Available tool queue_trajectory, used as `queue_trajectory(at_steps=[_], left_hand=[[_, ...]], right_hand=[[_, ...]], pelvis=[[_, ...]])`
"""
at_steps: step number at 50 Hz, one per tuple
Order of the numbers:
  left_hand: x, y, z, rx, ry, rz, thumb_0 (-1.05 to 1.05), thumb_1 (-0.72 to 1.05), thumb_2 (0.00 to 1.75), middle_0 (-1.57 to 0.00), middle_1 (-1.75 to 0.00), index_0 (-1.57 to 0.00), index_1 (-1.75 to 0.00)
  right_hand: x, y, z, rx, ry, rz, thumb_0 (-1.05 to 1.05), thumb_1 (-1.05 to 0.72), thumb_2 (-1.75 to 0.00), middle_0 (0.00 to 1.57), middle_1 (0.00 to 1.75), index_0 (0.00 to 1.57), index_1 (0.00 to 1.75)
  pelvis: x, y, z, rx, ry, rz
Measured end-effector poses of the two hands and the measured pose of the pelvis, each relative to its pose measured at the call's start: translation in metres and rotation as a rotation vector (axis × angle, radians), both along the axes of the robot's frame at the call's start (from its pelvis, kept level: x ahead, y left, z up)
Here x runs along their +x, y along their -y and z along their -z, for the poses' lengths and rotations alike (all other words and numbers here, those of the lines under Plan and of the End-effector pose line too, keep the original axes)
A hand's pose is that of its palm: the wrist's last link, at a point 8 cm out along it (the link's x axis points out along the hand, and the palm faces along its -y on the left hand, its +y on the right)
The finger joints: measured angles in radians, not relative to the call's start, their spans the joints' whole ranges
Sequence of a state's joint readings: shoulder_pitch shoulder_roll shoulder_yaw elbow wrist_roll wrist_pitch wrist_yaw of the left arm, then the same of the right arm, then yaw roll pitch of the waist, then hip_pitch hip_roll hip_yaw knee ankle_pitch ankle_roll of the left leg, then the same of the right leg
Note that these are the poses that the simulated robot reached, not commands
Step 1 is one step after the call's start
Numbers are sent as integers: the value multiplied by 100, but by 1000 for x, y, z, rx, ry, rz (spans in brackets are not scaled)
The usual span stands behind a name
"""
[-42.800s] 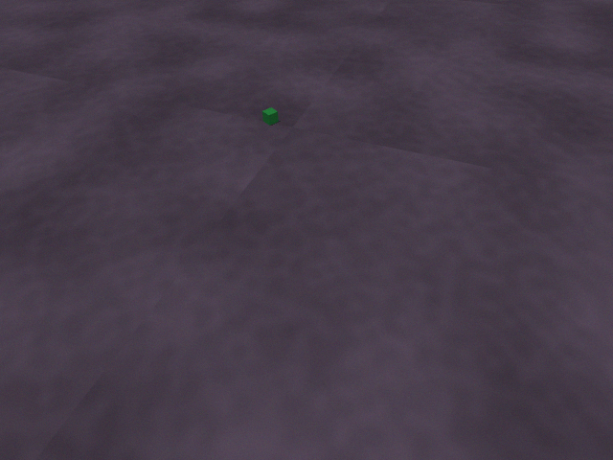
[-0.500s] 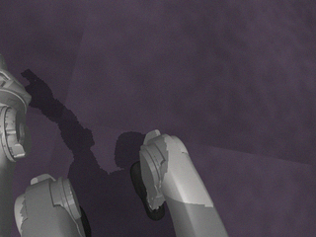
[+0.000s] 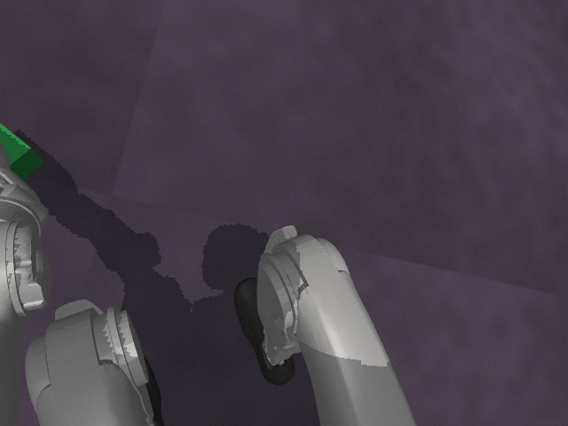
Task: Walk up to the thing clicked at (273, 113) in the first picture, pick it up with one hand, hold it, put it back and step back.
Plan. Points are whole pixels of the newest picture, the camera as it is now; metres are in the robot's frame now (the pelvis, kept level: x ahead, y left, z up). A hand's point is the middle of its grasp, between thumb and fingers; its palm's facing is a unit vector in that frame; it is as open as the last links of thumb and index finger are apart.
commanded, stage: rest palm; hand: left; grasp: from above
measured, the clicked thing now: out of the picture +0.56 +0.23 -0.30
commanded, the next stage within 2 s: close in 1.74 s
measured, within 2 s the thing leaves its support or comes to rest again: neither
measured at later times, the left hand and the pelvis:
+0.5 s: hand (6, 164) +0.53 +0.20 -0.23, palm faces -0.39 -0.24 -0.89, open 13.9 cm; pelvis +0.00 +0.00 +0.00, yaw -2 degrees
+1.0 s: hand (11, 148) +0.55 +0.20 -0.24, palm faces -0.32 -0.27 -0.91, open 14.4 cm; pelvis +0.01 +0.01 +0.00, yaw -5 degrees
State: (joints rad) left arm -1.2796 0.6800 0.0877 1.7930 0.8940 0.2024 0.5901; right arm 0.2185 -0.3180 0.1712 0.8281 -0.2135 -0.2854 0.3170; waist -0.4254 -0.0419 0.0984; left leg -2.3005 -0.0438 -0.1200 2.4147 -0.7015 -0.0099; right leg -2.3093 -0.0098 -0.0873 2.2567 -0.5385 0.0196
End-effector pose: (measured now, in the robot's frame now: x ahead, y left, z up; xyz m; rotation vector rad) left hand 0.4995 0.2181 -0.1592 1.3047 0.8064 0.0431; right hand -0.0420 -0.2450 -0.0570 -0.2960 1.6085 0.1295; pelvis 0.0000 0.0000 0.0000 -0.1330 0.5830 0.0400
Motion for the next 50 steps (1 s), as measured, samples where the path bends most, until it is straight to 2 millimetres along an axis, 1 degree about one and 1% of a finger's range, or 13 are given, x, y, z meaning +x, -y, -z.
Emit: queue_trajectory(at_steps=[3, 6, 9, 12, 15, 19, 25, 26, 29, 32, 42, 46, 50], left_hand=[[12, 11, 2, -20, 75, 48, 0, -45, 91, -19, -93, -18, -94], [32, 22, -11, -8, 164, 64, 0, -47, 95, -19, -93, -17, -95], [47, 28, -27, 42, 182, 59, 0, -49, 98, -21, -89, -17, -93], [57, 32, -36, 62, 157, 25, 0, -49, 100, -22, -86, -17, -91], [63, 33, -35, 45, 134, -27, 0, -48, 99, -22, -85, -17, -89], [60, 26, -23, 66, 93, -33, 0, -47, 96, -21, -85, -17, -89], [33, 12, 13, 73, 11, -10, 0, -48, 96, -18, -89, -15, -92], [31, 10, 16, 80, 35, -6, 0, -49, 96, -17, -89, -14, -92], [33, 6, 18, 47, 81, -16, 0, -51, 97, -13, -91, -12, -93], [37, 5, 20, 17, 86, -27, 0, -53, 99, -12, -92, -10, -94], [53, 10, 12, 45, 101, -5, 0, -58, 105, -12, -91, -7, -96], [55, 13, 15, 42, 95, -22, 0, -58, 105, -12, -91, -7, -96], [53, 16, 23, 42, 84, -24, 0, -58, 104, -12, -92, -7, -96]], right_hand=[[11, 2, -4, -21, 12, -24, 0, -88, -89, 20, 30, 20, 29], [23, 6, -7, -24, 25, -35, 0, -88, -89, 20, 30, 20, 29], [31, 10, -9, -20, 48, -32, 0, -89, -89, 20, 30, 20, 29], [33, 12, -10, -10, 65, -20, -1, -89, -90, 20, 30, 20, 29], [26, 9, -9, 16, 50, -19, -1, -89, -90, 20, 30, 20, 29], [11, 1, -8, 49, 0, -10, -1, -88, -90, 20, 30, 20, 29], [-8, -10, -8, 50, -54, 4, 0, -88, -89, 20, 30, 20, 29], [-10, -11, -9, 45, -58, 5, 0, -88, -89, 20, 30, 20, 29], [-13, -14, -12, 30, -65, -2, 0, -88, -89, 20, 30, 20, 29], [-13, -15, -16, 9, -64, -9, 0, -88, -89, 20, 30, 20, 29], [-6, -18, -31, -3, -40, -37, -1, -88, -90, 20, 30, 20, 29], [-7, -22, -34, 13, -41, -41, -1, -88, -90, 20, 30, 20, 29], [-11, -27, -35, 31, -52, -44, -1, -88, -90, 20, 30, 20, 29]], pelvis=[[4, -1, 1, -10, -6, 1], [10, -2, 0, -15, -24, 0], [16, -3, -1, -23, -38, 4], [19, -4, -2, -28, -47, 9], [18, -5, -2, -28, -47, 11], [13, -4, -2, -20, -40, 14], [4, -1, 2, -19, -19, 21], [2, -1, 2, -21, -13, 22], [0, -1, 3, -28, 1, 22], [1, -3, 4, -42, 2, 24], [8, -9, 1, -72, -3, 29], [8, -9, 0, -77, -3, 31], [6, -9, 0, -78, 0, 33]])
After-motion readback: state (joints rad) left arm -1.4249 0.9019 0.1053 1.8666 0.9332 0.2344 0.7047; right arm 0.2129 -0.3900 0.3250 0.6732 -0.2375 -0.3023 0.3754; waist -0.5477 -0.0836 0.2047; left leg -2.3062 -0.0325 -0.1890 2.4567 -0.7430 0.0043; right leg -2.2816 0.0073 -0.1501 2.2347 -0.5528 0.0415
